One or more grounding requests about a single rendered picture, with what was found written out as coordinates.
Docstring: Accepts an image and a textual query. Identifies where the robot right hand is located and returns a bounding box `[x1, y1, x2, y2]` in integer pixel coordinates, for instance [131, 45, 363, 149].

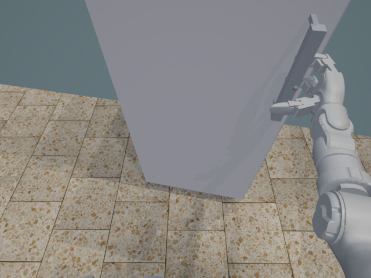
[270, 53, 345, 118]

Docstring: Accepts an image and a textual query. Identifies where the right robot forearm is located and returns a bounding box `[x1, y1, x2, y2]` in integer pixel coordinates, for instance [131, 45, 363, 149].
[310, 103, 371, 197]

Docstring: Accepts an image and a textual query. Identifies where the robot right upper arm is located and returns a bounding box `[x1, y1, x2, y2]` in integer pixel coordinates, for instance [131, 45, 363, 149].
[312, 191, 371, 278]

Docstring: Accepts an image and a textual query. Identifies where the fridge door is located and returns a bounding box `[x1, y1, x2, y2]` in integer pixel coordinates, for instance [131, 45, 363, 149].
[85, 0, 350, 199]

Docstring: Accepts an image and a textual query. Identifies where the handle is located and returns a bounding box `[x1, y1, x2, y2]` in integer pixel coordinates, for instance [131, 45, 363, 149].
[271, 14, 327, 122]

